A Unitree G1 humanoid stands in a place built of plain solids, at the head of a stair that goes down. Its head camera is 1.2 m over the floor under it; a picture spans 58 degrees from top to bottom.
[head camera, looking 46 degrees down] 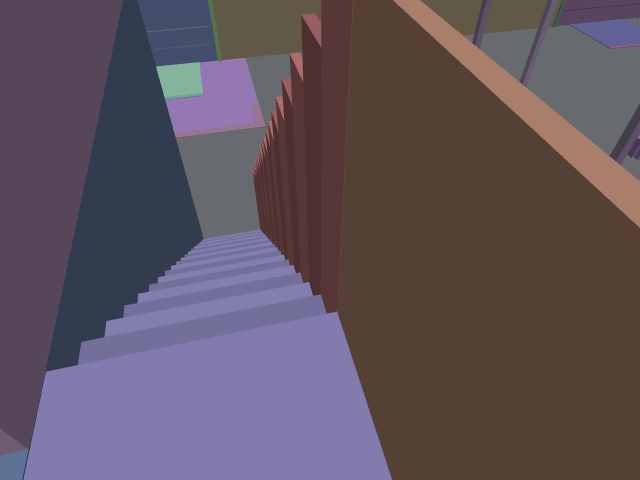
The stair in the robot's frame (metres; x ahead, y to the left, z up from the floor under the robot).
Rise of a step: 0.20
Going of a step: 0.23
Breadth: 0.90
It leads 14 degrees to the left of straight ahead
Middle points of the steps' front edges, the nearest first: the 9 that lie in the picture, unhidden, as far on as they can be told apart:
0.72 0.38 0.00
0.94 0.43 -0.19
1.16 0.49 -0.39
1.38 0.54 -0.59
1.60 0.60 -0.78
1.82 0.65 -0.98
2.04 0.70 -1.17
2.26 0.76 -1.37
2.48 0.81 -1.56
